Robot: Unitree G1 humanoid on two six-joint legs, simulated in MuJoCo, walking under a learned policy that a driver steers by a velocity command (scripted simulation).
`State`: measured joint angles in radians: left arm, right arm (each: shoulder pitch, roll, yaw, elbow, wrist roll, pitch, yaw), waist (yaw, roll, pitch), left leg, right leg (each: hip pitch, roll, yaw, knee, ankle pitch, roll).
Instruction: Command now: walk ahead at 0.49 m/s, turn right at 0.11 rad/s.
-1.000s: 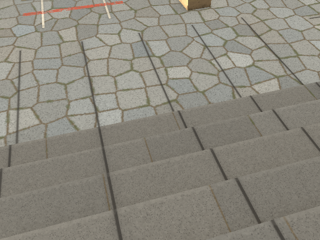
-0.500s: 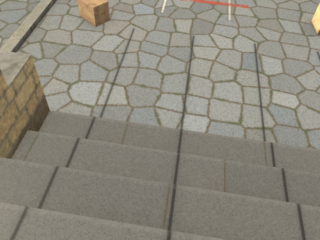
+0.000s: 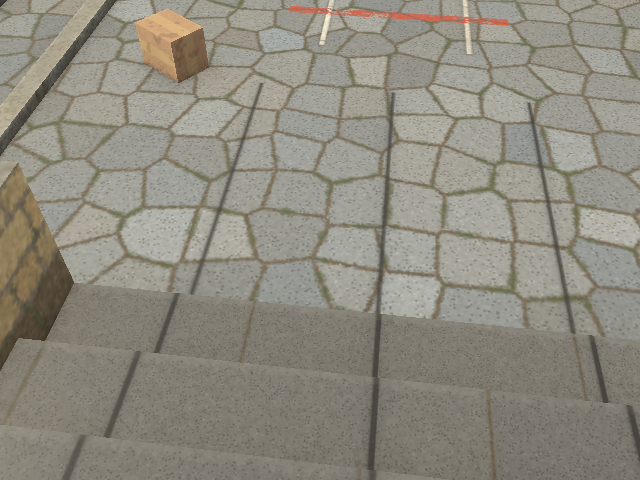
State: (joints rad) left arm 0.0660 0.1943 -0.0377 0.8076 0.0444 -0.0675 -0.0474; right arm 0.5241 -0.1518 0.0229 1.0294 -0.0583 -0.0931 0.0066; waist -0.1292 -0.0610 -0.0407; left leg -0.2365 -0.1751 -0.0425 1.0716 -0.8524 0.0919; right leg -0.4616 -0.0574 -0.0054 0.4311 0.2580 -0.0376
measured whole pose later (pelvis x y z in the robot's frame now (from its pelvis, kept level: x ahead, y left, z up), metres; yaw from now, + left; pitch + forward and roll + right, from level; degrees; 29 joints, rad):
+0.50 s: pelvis +0.33 -0.01 -0.16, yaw -17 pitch +1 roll -3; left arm 0.62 0.14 -0.03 1.01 0.08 -0.10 -0.06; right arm 0.03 -0.19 0.07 0.74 -0.08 -0.08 0.05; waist 0.15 0.05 -0.06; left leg -0.40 0.06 0.00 0.41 0.25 0.03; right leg -0.25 0.18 0.17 1.19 -0.87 -0.06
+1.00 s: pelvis +0.55 -0.08 -0.22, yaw -34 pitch +0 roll +4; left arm 0.06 0.19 -0.01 0.83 0.07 -0.06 -0.13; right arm 0.68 -0.11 0.06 1.15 -0.12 -0.13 -0.03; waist -0.12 -0.04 -0.01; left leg 0.03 0.03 0.36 0.61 -0.62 -0.02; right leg -0.75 -0.17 0.04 0.71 0.39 -0.08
